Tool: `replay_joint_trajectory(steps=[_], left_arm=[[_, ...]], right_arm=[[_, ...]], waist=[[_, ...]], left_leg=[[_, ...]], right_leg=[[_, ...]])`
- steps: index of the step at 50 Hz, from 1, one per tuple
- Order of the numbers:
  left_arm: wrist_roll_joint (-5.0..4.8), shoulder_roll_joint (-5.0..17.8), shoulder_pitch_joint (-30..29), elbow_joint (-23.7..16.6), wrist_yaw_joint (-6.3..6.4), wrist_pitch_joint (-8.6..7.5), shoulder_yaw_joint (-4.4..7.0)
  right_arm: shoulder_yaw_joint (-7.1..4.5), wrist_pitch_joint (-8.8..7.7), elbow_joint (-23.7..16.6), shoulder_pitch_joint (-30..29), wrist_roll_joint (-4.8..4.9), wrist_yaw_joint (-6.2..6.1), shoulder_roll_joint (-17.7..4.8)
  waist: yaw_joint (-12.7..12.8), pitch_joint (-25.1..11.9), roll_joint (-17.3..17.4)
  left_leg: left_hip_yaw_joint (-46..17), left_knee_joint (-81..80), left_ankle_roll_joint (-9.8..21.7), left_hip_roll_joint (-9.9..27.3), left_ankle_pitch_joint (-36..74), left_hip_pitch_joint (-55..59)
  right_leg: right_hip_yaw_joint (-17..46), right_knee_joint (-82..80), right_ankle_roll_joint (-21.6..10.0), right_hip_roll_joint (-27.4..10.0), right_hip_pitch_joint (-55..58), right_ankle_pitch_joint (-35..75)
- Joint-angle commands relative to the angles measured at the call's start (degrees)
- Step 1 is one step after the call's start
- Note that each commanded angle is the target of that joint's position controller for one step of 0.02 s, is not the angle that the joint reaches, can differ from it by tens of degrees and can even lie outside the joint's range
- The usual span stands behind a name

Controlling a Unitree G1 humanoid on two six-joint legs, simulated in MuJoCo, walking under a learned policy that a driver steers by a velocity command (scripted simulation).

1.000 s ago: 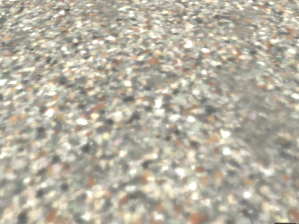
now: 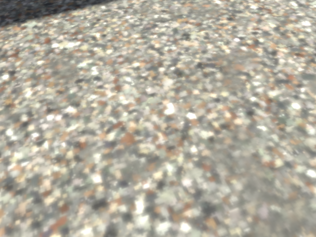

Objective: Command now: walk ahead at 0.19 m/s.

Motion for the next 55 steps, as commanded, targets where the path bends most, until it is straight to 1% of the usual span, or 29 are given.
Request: replay_joint_trajectory(steps=[1, 5, 8, 9, 10, 11, 12, 13, 16, 21, 23, 25, 27, 29, 31, 33, 35, 36, 37, 38, 39, 40, 41, 42, 43, 45, 47, 50, 55], left_arm=[[0.02, 8.2, -4.9, -3.0, 0.92, -0.65, 1.72], [-0.34, 8.9, -2.3, 0.3, 1.08, 0.47, 1.60], [-1.37, 8.0, -3.6, 1.7, 1.26, 1.29, 1.17], [-1.10, 6.5, -1.2, 2.5, 1.32, 1.24, 0.66], [0.42, 5.4, 3.2, 3.0, 1.28, 0.76, 0.29], [0.57, 3.3, 8.1, 4.6, 1.44, 0.71, -0.27], [0.37, 4.1, 5.5, 4.7, 1.85, 1.31, -0.41], [-0.02, 5.4, 3.1, 4.5, 2.17, 2.23, -0.14], [-0.24, 6.9, 1.1, 5.2, 2.76, 4.47, 0.30], [-0.57, 6.3, 0.8, 7.6, 3.09, 4.77, 0.37], [-0.80, 5.4, 1.8, 9.0, 3.05, 5.01, 0.32], [-1.15, 5.6, 1.0, 9.2, 3.07, 4.98, 0.54], [-1.51, 5.3, 1.4, 9.1, 3.17, 3.80, 0.48], [-1.76, 5.6, 3.3, 9.7, 3.10, 2.01, 0.57], [-2.03, 7.2, 6.5, 10.9, 2.86, 0.61, 1.07], [-2.31, 10.4, 8.5, 11.9, 2.60, -0.07, 2.07], [-2.26, 9.1, 9.6, 12.2, 2.39, -0.03, 1.95], [-2.16, 9.0, 7.7, 11.7, 2.21, 0.26, 1.86], [-2.07, 9.1, 1.8, 9.9, 2.02, 0.57, 1.70], [-1.80, 8.2, -2.7, 7.5, 1.92, 0.18, 1.47], [-0.12, 5.7, -2.5, 6.2, 1.83, -0.99, 0.83], [-1.99, 5.0, -0.8, 6.0, 1.43, -2.29, 0.68], [-4.08, 6.9, -3.3, 5.7, 1.13, -2.67, 1.31], [-4.77, 6.2, -4.6, 5.3, 0.79, -2.47, 1.21], [-3.96, 5.3, -4.5, 5.5, 0.87, -1.98, 1.31], [-2.57, 4.3, -3.5, 5.8, 0.87, -0.98, 1.62], [-2.24, 2.5, -5.1, 5.2, 0.71, -0.27, 1.29], [-2.04, 0.7, -12.1, 2.5, 0.51, 0.00, 0.37], [-2.46, 2.9, -17.8, -0.6, -0.73, 0.55, 0.51]], right_arm=[[0.04, 0.26, -1.2, 4.2, -0.33, -0.09, -1.0], [-0.38, 0.47, -2.3, -0.7, -0.11, 0.17, -2.5], [-0.85, 0.31, -2.2, -0.1, -0.75, 0.29, -3.1], [-1.32, 0.16, -1.9, 0.5, -1.14, 0.02, -4.8], [-1.97, 0.29, -2.4, 0.1, -1.34, -0.49, -8.4], [-1.53, 0.97, -2.3, -1.4, -1.22, -0.75, -6.5], [-0.83, 1.51, -2.3, -2.4, -0.58, -0.38, -2.9], [-0.56, 1.83, -2.2, -3.8, -0.29, 0.03, -1.8], [-0.86, 1.41, -1.6, -5.0, -0.28, 0.76, -3.1], [-0.90, 0.89, 1.0, -4.9, -0.12, 0.49, -2.6], [-1.05, 1.38, 2.4, -4.4, 0.32, 0.25, -2.5], [-1.68, 1.92, 2.9, -4.5, 0.90, -0.11, -3.7], [-1.84, 1.20, 2.9, -4.8, 1.05, -0.23, -3.7], [-1.81, -0.32, 2.8, -5.3, 1.27, 0.16, -2.9], [-1.63, -1.89, 2.0, -7.2, 1.42, 0.90, -1.5], [-1.54, -3.38, 1.1, -9.3, 1.48, 1.88, -0.9], [-1.60, -4.24, 1.0, -9.8, 1.57, 2.73, -0.8], [-1.66, -4.34, 1.8, -7.2, 1.86, 3.10, -0.4], [-2.24, -4.23, 4.3, 0.8, 2.27, 3.31, -0.9], [-4.27, -4.14, 7.9, 11.7, 1.87, 3.24, -6.2], [-5.10, -3.33, 10.1, 19.8, 1.25, 2.65, -11.4], [-3.40, -3.23, 9.9, 18.2, 0.94, 2.68, -7.0], [-2.16, -3.32, 8.8, 13.5, 0.69, 2.46, -3.5], [-1.30, -3.33, 8.1, 10.1, 0.62, 2.40, -1.4], [-0.74, -3.35, 7.5, 7.7, 0.68, 2.50, -1.1], [-0.46, -2.91, 7.4, 6.2, 0.46, 1.95, -1.2], [-0.85, -2.58, 8.1, 7.3, -0.06, 0.97, -3.2], [-1.29, -2.65, 8.8, 8.1, -0.34, -0.01, -5.0], [-2.07, -2.82, 10.4, 10.0, 0.91, -0.16, -5.6]], waist=[[-2.8, -7.2, -8.1], [-0.8, -6.9, -7.5], [-2.6, -6.3, -6.7], [-2.3, -6.8, -4.3], [0.8, -9.2, 1.0], [3.2, -11.8, 6.3], [1.3, -11.1, 5.5], [0.9, -9.4, 4.2], [0.2, -6.4, 1.8], [-0.3, -7.8, -0.8], [0.0, -7.5, -1.2], [-0.5, -2.9, -2.4], [-0.4, 1.9, -2.3], [0.4, 3.4, -2.5], [1.4, 2.8, -6.3], [1.6, 3.8, -11.4], [1.8, 3.7, -10.0], [-0.4, 3.0, -10.8], [-5.8, 0.5, -11.3], [-10.7, -4.9, -4.5], [-11.1, -10.6, 11.2], [-8.5, -10.7, 11.0], [-6.8, -4.0, 3.5], [-5.2, -0.3, 0.2], [-3.7, 1.7, -2.0], [-1.9, 2.8, 0.4], [-2.0, 3.2, 1.0], [-3.6, 4.0, 1.3], [-3.9, 5.0, 0.8]], left_leg=[[0.2, -9.6, -0.3, 0.1, 9.7, 9.8], [-0.5, -17.5, 0.7, -1.0, 12.0, 11.7], [0.4, -27.1, 3.1, -2.2, 14.8, 17.2], [-1.7, -30.8, 4.3, -0.3, 26.1, 22.1], [-6.0, -27.6, 6.5, 4.9, 42.1, 29.1], [-9.2, -25.8, 11.4, 8.0, 41.8, 33.1], [-9.8, -26.5, 12.3, 7.2, 34.4, 30.6], [-8.5, -27.2, 10.8, 5.1, 27.0, 27.7], [-5.3, -26.7, 7.7, 1.7, 23.4, 23.8], [-3.7, -24.5, 7.8, 0.6, 30.5, 26.0], [-2.9, -25.1, 7.9, -0.7, 16.0, 25.8], [-3.6, -26.5, 8.6, -1.4, -7.3, 21.8], [-5.7, -28.3, 9.4, -0.8, -17.2, 17.1], [-6.0, -27.2, 9.8, -1.0, -15.3, 14.4], [-1.8, -20.9, 8.8, -3.8, -7.1, 10.4], [4.9, -12.5, 6.8, -5.7, 4.5, 2.1], [5.9, -11.6, 7.1, -4.8, 4.1, -0.8], [6.8, -14.8, 8.0, -5.5, -0.3, 3.1], [6.8, -22.7, 9.7, -7.0, 0.1, 17.1], [-3.8, -27.1, 12.7, -2.6, 10.1, 34.7], [-22.3, -31.2, 16.6, 9.4, 20.8, 51.7], [-34.4, -36.1, 20.8, 16.6, 22.4, 52.4], [-29.9, -36.5, 20.4, 16.5, 20.1, 47.1], [-23.5, -38.1, 19.3, 15.0, 20.0, 42.2], [-18.2, -40.0, 17.5, 12.6, 18.8, 37.8], [-11.2, -43.4, 14.7, 8.4, 18.0, 32.4], [-6.1, -45.7, 14.0, 7.2, 19.7, 30.3], [0.0, -48.0, 12.7, 5.7, 17.5, 26.1], [4.0, -48.5, 11.5, 9.9, 16.9, 32.9]], right_leg=[[3.9, -4.7, -8.7, -12.8, -0.8, 37.7], [5.9, -3.3, -8.3, -14.4, 2.9, 30.9], [7.2, 1.8, -5.9, -13.4, 3.1, 21.7], [6.8, 4.3, -3.2, -10.7, 2.1, 16.0], [4.9, 7.5, -0.4, -6.7, -1.2, 5.9], [3.2, 7.8, 2.2, -4.2, -4.9, -6.3], [2.9, 6.8, 3.4, -4.3, -3.9, -8.9], [2.8, 5.5, 3.5, -4.3, -3.1, -8.2], [3.2, 4.6, 2.8, -4.7, -1.1, -4.0], [3.5, 5.2, 3.0, -5.5, 1.9, 3.3], [2.2, 4.5, 2.4, -4.4, 1.3, -7.2], [2.6, 4.6, 0.5, -4.4, -2.9, -20.3], [4.3, 4.5, -1.2, -5.5, -4.9, -25.2], [6.4, 4.1, -2.7, -6.9, -3.4, -24.1], [11.2, 1.8, -4.7, -9.9, 2.2, -20.0], [19.4, -0.7, -7.7, -17.2, 10.7, -7.4], [19.0, 2.3, -8.1, -18.9, 15.0, 6.5], [16.6, 4.6, -7.3, -18.1, 14.0, 14.4], [11.6, 10.1, -5.3, -15.0, 7.3, 24.7], [5.6, 26.3, -1.5, -8.5, -2.3, 31.2], [2.2, 47.8, 2.2, -1.9, -19.9, -4.3], [8.3, 54.3, 1.6, -0.4, -29.6, -23.4], [9.6, 57.4, 0.3, -4.3, -32.9, -22.1], [8.2, 56.0, -0.3, -6.8, -33.8, -18.0], [6.9, 52.0, -0.1, -9.0, -32.3, -14.1], [4.9, 44.7, 1.5, -10.5, -27.3, -8.7], [2.8, 38.5, 3.4, -10.0, -26.8, -3.7], [1.2, 24.4, 4.0, -8.8, -22.5, 5.7], [2.1, 15.5, 0.9, -7.7, -21.3, 9.3]])
Next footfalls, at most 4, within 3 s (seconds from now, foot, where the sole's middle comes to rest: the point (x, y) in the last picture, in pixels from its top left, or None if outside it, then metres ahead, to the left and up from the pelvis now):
0.18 left None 0.19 0.14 -0.78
1.20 right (208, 226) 0.51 -0.13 -0.78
1.76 left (181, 156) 0.85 -0.02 -0.78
2.26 right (245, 127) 1.02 -0.36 -0.78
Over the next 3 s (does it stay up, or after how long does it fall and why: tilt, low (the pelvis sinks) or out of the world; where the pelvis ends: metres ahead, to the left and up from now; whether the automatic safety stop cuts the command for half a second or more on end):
stays up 1.27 -0.30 0.00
